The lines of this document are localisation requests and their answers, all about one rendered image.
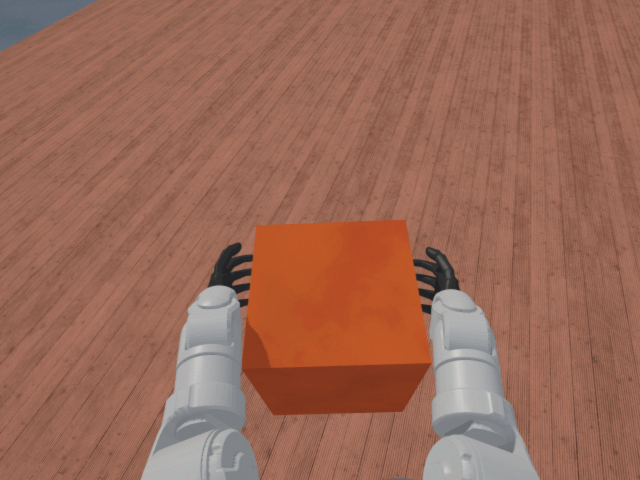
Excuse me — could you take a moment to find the robot left forearm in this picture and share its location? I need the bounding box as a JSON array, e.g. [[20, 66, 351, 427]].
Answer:
[[141, 285, 246, 478]]

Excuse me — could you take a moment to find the robot right upper arm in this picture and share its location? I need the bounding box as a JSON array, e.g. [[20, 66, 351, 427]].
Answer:
[[423, 435, 540, 480]]

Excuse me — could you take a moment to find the left robot hand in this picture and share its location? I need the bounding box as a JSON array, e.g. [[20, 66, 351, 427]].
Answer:
[[208, 242, 253, 308]]

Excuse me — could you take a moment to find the robot left upper arm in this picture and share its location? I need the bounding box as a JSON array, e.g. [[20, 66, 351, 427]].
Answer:
[[141, 427, 260, 480]]

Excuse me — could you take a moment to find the carton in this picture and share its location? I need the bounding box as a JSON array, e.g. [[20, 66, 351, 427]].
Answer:
[[242, 220, 432, 415]]

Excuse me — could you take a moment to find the right robot hand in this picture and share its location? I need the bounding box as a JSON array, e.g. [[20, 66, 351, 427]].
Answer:
[[413, 247, 460, 315]]

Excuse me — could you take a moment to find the robot right forearm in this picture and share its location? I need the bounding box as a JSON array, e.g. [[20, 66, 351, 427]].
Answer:
[[429, 289, 538, 475]]

